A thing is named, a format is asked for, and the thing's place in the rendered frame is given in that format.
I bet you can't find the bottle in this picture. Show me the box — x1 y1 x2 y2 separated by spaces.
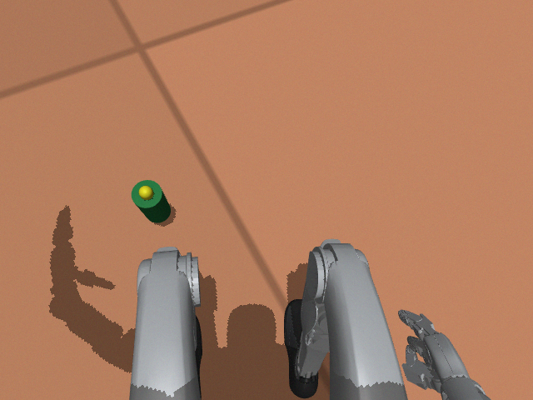
132 180 171 223

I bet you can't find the right robot arm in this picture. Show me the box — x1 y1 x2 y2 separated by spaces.
441 377 490 400

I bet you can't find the right robot foot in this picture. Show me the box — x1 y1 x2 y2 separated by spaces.
284 299 318 398

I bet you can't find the right robot hand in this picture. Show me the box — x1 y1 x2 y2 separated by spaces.
398 310 470 393

